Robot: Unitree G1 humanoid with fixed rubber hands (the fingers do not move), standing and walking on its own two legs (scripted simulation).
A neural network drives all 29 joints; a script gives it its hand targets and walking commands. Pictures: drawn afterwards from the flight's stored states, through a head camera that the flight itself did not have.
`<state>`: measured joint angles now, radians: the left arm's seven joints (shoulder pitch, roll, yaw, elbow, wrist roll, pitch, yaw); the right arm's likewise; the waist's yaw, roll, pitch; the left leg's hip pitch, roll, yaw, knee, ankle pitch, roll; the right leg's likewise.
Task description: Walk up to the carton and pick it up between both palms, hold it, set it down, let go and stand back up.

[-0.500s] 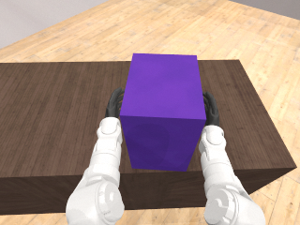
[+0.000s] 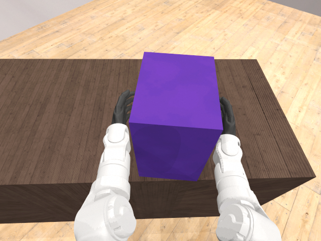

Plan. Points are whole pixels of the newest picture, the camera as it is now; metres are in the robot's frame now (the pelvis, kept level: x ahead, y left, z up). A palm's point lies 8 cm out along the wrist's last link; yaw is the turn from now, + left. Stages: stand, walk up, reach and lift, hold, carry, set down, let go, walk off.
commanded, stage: set down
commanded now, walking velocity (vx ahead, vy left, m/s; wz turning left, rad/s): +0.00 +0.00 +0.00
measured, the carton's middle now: (172, 122) +0.43 -0.02 +0.01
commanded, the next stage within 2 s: none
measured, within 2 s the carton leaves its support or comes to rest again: rests again in 0.66 s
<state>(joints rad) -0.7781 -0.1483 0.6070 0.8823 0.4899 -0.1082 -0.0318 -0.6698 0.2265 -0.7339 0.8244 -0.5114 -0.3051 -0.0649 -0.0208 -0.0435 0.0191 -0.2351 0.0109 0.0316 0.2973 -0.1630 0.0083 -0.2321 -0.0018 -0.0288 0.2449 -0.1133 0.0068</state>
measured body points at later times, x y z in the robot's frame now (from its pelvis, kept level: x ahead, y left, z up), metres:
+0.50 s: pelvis +0.00 +0.00 +0.00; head +0.07 +0.03 +0.44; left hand +0.43 +0.12 +0.04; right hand +0.39 -0.15 +0.05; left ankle -0.01 +0.11 -0.75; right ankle +0.00 -0.12 -0.75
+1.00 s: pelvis +0.01 +0.01 -0.01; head +0.05 +0.02 +0.43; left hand +0.46 +0.16 +0.08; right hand +0.43 -0.18 +0.06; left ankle -0.01 +0.11 -0.74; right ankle +0.00 -0.12 -0.75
